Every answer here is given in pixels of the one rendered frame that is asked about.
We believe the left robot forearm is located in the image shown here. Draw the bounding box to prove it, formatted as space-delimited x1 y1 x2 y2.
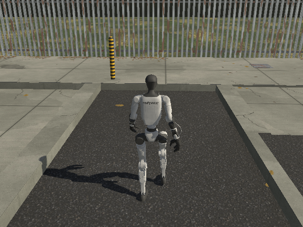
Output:
129 114 135 127

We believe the left robot upper arm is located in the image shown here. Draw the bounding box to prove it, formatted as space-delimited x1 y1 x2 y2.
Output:
130 95 142 120

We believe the left robot hand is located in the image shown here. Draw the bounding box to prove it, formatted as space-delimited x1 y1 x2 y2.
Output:
130 124 141 133

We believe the right robot hand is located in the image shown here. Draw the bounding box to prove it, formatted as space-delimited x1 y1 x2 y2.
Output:
170 138 181 152

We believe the right robot forearm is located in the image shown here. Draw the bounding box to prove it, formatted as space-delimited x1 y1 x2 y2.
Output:
169 115 179 140

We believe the robot left foot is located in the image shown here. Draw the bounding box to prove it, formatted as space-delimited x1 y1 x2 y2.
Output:
140 189 148 202

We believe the right robot upper arm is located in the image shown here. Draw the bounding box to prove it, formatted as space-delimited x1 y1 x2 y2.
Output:
161 95 173 122

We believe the robot left shin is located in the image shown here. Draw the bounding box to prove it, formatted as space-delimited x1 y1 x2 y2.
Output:
138 162 146 195

